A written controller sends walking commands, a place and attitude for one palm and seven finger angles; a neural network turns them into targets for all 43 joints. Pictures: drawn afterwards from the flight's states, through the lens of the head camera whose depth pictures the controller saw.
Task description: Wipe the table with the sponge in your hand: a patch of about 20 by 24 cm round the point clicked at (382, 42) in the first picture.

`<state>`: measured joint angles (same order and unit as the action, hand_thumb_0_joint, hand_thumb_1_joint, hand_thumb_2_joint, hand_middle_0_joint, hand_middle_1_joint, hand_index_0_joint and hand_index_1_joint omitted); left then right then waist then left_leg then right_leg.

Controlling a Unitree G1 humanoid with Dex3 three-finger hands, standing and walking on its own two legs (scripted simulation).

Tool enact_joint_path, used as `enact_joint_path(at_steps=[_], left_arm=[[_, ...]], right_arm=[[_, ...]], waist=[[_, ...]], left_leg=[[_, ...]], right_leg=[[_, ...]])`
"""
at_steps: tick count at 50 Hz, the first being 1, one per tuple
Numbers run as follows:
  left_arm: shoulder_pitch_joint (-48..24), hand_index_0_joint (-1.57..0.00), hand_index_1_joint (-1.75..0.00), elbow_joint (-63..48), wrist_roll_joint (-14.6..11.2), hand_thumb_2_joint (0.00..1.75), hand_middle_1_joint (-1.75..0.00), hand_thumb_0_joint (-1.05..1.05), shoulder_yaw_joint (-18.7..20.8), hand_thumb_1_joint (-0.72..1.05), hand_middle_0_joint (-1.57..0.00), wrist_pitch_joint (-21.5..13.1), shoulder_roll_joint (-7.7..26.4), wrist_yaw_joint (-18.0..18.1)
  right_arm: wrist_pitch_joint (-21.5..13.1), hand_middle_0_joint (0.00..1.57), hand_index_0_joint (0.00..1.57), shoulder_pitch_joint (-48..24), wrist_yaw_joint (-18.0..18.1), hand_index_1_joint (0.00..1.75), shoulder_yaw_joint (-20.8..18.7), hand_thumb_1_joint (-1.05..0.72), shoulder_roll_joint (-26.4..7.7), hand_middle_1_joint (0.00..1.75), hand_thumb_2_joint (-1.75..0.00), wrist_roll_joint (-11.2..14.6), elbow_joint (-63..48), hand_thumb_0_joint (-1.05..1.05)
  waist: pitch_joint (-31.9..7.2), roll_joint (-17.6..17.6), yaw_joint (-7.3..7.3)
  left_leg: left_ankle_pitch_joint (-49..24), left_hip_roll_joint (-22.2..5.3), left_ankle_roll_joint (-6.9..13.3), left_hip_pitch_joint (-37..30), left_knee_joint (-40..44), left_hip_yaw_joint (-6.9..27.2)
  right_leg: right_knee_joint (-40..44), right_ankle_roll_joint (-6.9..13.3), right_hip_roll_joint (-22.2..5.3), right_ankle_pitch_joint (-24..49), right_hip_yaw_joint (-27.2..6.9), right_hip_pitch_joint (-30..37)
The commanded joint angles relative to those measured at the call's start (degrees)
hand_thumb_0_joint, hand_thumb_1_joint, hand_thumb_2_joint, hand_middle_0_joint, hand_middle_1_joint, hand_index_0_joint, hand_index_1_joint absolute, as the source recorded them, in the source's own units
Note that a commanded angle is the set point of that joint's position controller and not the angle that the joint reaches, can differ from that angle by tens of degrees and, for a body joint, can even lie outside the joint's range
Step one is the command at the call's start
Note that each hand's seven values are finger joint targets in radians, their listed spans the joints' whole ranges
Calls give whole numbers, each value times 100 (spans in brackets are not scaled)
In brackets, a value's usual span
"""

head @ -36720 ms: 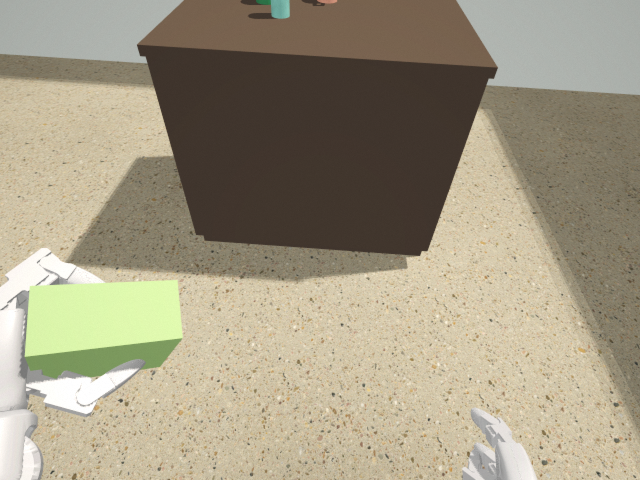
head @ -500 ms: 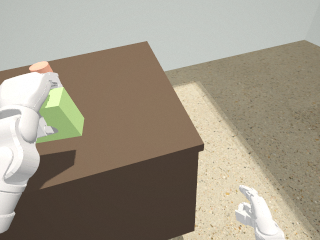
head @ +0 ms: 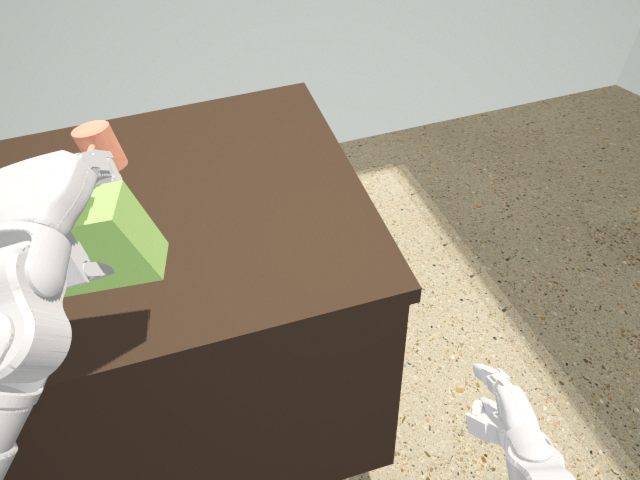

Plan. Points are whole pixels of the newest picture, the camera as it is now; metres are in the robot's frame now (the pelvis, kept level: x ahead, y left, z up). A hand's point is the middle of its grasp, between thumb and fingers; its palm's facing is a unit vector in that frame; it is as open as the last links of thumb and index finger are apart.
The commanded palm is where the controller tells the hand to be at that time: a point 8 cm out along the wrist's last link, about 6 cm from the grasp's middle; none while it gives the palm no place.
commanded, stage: bring the sponge back beside the body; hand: left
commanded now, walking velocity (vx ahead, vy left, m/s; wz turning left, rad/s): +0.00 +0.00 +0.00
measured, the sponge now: (100, 251) +0.27 +0.30 +0.19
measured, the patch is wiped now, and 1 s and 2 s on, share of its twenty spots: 0.95 0.95 0.95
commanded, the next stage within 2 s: step back with the hand held close in 1.38 s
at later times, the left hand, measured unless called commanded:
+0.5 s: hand (66, 247) +0.23 +0.29 +0.24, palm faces +0.28 -0.07 -0.96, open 9.8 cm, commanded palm +0.17 +0.30 +0.31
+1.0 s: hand (63, 277) +0.20 +0.26 +0.24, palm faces +0.31 -0.09 -0.94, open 9.8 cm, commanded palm +0.14 +0.28 +0.31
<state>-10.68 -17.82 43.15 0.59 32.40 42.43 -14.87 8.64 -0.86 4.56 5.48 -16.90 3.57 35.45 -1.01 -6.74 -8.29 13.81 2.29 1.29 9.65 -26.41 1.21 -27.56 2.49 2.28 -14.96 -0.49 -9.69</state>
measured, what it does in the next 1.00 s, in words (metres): stands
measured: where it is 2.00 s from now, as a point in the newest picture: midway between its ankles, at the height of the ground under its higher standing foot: outside the picture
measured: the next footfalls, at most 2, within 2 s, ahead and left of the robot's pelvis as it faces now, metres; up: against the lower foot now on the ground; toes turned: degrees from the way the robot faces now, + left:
none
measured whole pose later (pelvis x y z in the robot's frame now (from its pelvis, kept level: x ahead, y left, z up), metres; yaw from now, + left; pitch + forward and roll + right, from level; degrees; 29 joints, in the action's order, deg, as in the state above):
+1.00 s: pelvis -0.02 -0.01 +0.00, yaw -1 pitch -6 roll +1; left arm 4.3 -33.3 39.1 4.9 33.3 40.7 -9.7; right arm 7.9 -0.8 4.6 5.7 -16.3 3.5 34.4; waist -0.7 -7.4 -9.6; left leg 12.9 1.3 0.5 8.2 -26.6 0.5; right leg -28.1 3.1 3.3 -13.8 -1.1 -8.7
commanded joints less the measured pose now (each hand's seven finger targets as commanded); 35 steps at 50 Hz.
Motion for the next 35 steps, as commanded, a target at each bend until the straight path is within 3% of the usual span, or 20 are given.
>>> enact_joint_path(at_steps=[1,3,4,5,8,9,10,11,14,15,19,20,24,25,28,29,30,33,34,35], left_arm=[[-1545,-120,-160,-1027,196,130,-160,0,1131,10,-120,11,1514,258],[-1561,-120,-160,-1039,219,130,-160,0,1157,10,-120,7,1585,252],[-1565,-120,-160,-1150,271,130,-160,0,1103,10,-120,78,1526,249],[-1584,-120,-160,-1300,234,130,-160,0,979,10,-120,32,1364,267],[-1603,-120,-160,-1327,237,130,-160,0,1143,10,-120,-8,1575,324],[-1613,-120,-160,-1338,315,130,-160,0,1233,10,-120,52,1674,352],[-1626,-120,-160,-1342,301,130,-160,0,1059,10,-120,16,1475,367],[-1653,-120,-160,-1390,284,130,-160,0,1269,10,-120,-35,1705,412],[-1681,-120,-160,-1551,342,130,-160,0,1296,10,-120,17,1714,469],[-1647,-120,-160,-1465,295,130,-160,0,1032,10,-120,-7,1392,477],[-1332,-120,-160,-1580,240,130,-160,0,1291,10,-120,47,1574,493],[-1283,-120,-160,-1621,209,130,-160,0,1070,10,-120,17,1291,485],[-938,-120,-160,-1731,144,130,-160,0,1233,10,-120,88,1373,472],[-943,-120,-160,-1741,113,130,-160,0,1051,10,-120,58,1161,480],[-945,-120,-160,-1724,69,130,-160,0,1191,10,-120,14,1327,515],[-981,-120,-160,-1890,151,130,-160,0,1230,10,-120,68,1383,540],[-1004,-120,-160,-1968,140,130,-160,0,1113,10,-120,29,1224,573],[-888,-120,-160,-2143,111,130,-160,0,1381,10,-120,-33,1473,641],[-854,-120,-160,-2309,161,130,-160,0,1405,10,-120,37,1499,654],[-764,-120,-160,-2294,130,130,-160,0,1323,10,-120,-2,1337,683]], right_arm=[[-319,20,20,-1325,55,30,-181,-90,-460,30,-90,-7,-1062,0],[-306,20,20,-1356,73,30,-184,-90,-496,30,-90,-22,-1080,0],[-344,20,20,-1525,65,30,-159,-90,-485,30,-90,11,-1140,0],[-362,20,20,-1390,67,30,-122,-90,-429,30,-90,8,-1177,0],[-354,20,20,-1403,104,30,-162,-90,-460,30,-90,-40,-1121,0],[-390,20,20,-1535,104,30,-149,-90,-471,30,-90,-18,-1135,0],[-398,20,20,-1398,118,30,-106,-90,-405,30,-90,-17,-1165,0],[-379,20,20,-1373,117,30,-153,-90,-448,30,-90,-49,-1078,0],[-412,20,20,-1594,111,30,-143,-90,-432,30,-90,-21,-1144,0],[-431,20,20,-1444,115,30,-91,-90,-363,30,-90,-27,-1158,0],[-413,20,20,-1589,82,30,-139,-90,-417,30,-90,-16,-1150,0],[-421,20,20,-1467,79,30,-99,-90,-364,30,-90,-17,-1173,0],[-390,20,20,-1623,59,30,-129,-90,-402,30,-90,1,-1190,0],[-404,20,20,-1477,62,30,-83,-90,-363,30,-90,-1,-1225,0],[-376,20,20,-1513,91,30,-126,-90,-413,30,-90,-36,-1168,0],[-415,20,20,-1622,87,30,-112,-90,-406,30,-90,4,-1223,0],[-444,20,20,-1495,96,30,-80,-90,-357,30,-90,-10,-1272,0],[-403,20,20,-1517,98,30,-148,-90,-382,30,-90,-66,-1201,0],[-456,20,20,-1666,86,30,-126,-90,-376,30,-90,-32,-1271,0],[-465,20,20,-1487,85,30,-108,-90,-320,30,-90,-42,-1273,0]], waist=[[-1273,241,-13],[-1215,305,-24],[-1173,121,-41],[-1265,246,-6],[-1208,152,-44],[-1228,101,-81],[-1210,249,-34],[-1321,166,-56],[-1284,-105,-130],[-1237,97,-75],[-1226,-105,-159],[-1201,152,-95],[-1045,84,-143],[-1049,288,-88],[-831,245,-105],[-881,80,-126],[-990,223,-118],[-1082,99,-184],[-1136,-172,-229],[-1173,164,-187]], left_leg=[[-1563,-22,73,-69,322,93],[-1467,-14,69,-42,342,115],[-1415,-43,60,-55,345,161],[-1454,-27,68,-40,347,116],[-1366,-7,70,-93,375,132],[-1265,-45,54,-89,385,194],[-1269,-23,61,-69,373,110],[-1258,-20,58,-131,398,135],[-1195,-32,41,-149,439,211],[-1203,-25,40,-95,436,132],[-1179,-57,21,-107,476,203],[-1256,-47,26,-85,462,130],[-1081,-80,27,-72,488,178],[-1095,-70,33,-36,490,118],[-849,-63,37,-11,539,135],[-749,-99,31,-41,567,189],[-873,-63,38,-47,528,123],[-989,-25,30,-109,500,144],[-943,-42,33,-133,494,187],[-1048,-16,32,-108,444,103]], right_leg=[[326,54,-111,1324,-286,694],[342,45,-116,1228,-275,638],[366,105,-59,1084,-401,518],[315,66,-134,1118,-253,666],[381,59,-111,1026,-261,603],[406,129,-55,837,-433,528],[389,77,-125,802,-282,595],[412,86,-96,816,-330,667],[429,162,-29,645,-465,549],[405,109,-111,657,-285,625],[433,155,-25,658,-448,570],[390,100,-86,750,-269,642],[470,114,-16,585,-438,467],[433,65,-80,583,-265,546],[533,45,-72,363,-299,415],[535,103,-3,165,-441,328],[473,71,-63,265,-285,467],[464,86,-61,470,-373,575],[471,144,-4,371,-549,515],[426,102,-66,454,-428,631]])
